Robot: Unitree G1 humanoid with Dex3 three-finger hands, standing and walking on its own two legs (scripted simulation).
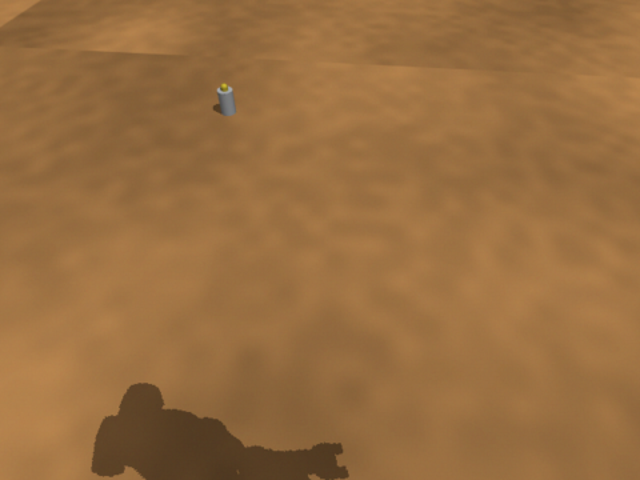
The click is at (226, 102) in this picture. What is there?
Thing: necked bottle
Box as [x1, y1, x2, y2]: [217, 83, 235, 115]
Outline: 223,83 217,89 221,112 224,115 231,115 235,112 232,89
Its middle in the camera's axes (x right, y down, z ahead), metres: -0.55 -0.79 +2.20
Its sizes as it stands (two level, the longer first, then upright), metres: 0.085 0.085 0.174
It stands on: the floor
